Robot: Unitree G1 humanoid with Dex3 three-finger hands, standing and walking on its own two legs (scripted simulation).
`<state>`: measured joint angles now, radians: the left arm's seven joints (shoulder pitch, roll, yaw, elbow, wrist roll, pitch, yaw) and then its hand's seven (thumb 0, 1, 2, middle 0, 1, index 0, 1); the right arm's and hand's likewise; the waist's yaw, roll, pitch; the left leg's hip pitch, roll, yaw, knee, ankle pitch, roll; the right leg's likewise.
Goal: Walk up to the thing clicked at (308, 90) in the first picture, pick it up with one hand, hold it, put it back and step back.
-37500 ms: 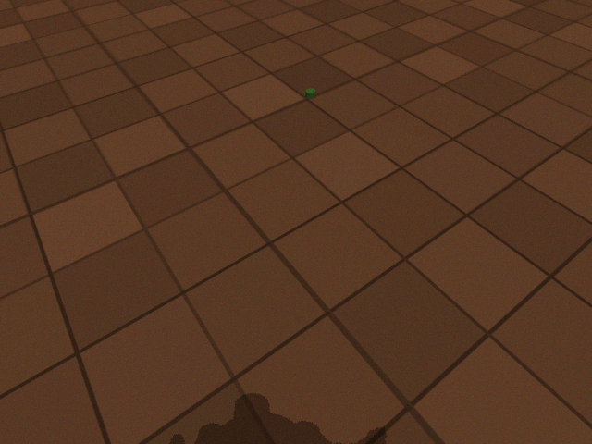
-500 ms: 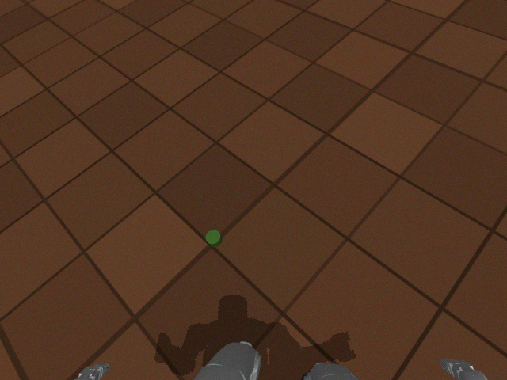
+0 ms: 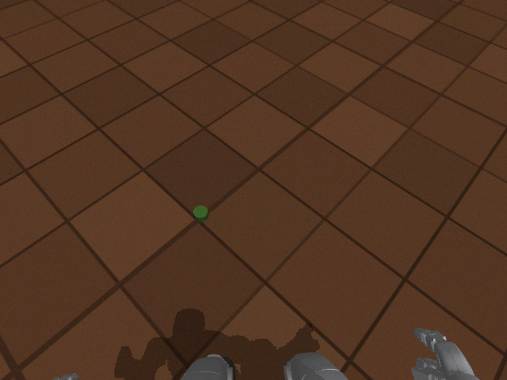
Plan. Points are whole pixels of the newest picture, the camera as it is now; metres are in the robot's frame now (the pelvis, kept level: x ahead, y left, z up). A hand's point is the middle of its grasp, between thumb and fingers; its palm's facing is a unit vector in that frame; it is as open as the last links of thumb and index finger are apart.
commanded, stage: step back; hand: left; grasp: from above
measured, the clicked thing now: (201, 213) +0.80 +0.24 -0.74
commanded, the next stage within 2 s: none
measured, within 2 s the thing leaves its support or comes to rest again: neither
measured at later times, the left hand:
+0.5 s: hand out of the picture -0.04 +0.28 -0.13, palm faces +0.03 -0.88 -0.47, open 7.3 cm
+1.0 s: hand out of the picture -0.28 +0.26 -0.14, palm faces -0.03 -0.90 -0.43, open 7.3 cm
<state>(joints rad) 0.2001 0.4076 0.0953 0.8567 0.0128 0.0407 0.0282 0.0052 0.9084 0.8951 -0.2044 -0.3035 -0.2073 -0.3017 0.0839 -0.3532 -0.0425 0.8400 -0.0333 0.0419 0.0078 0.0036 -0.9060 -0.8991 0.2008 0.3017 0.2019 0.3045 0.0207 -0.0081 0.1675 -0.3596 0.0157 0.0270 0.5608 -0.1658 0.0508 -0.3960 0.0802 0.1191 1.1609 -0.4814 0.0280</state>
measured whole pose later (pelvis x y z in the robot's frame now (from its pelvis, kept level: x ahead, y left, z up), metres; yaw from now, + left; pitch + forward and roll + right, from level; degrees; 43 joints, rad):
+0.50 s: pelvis -0.17 +0.00 -0.01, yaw +3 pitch -2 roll +1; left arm 0.11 0.38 0.08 0.77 0.03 0.03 0.04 0.01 0.90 0.89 -0.21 -0.30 -0.21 -0.30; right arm 0.23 -0.42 -0.06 0.91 -0.02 0.06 -0.01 0.01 -0.91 -0.90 0.20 0.30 0.20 0.30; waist -0.02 0.03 0.18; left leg -0.26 -0.03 -0.07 0.70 -0.43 -0.01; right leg -0.41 -0.08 -0.03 0.70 -0.26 0.02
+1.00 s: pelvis -0.32 -0.01 +0.00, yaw -4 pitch -2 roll +1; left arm 0.26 0.34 0.06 0.96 0.04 0.01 0.01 0.01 0.91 0.89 -0.21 -0.30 -0.21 -0.30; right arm 0.12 -0.40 -0.05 0.89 -0.01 0.06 0.00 0.00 -0.91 -0.90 0.20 0.30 0.20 0.30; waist 0.05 0.04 0.11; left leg -0.45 -0.07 -0.12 0.95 -0.45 0.00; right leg -0.24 0.00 0.04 0.64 -0.36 -0.02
